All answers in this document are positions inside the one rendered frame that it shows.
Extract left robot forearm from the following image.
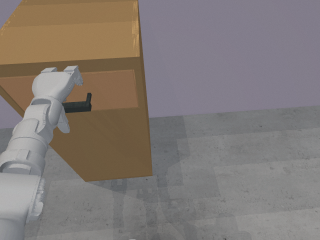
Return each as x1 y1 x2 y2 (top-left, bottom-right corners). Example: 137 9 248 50
0 95 63 177

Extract drawer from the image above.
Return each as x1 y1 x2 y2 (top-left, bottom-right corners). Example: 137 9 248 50
0 69 138 111

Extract robot left hand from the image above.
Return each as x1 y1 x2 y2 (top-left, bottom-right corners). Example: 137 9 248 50
32 65 83 134

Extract left robot upper arm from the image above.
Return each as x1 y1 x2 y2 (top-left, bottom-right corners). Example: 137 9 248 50
0 172 46 240

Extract handle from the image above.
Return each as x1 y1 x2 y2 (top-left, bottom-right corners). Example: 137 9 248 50
62 92 92 113

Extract cabinet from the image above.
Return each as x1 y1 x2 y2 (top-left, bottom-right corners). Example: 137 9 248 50
0 0 153 182

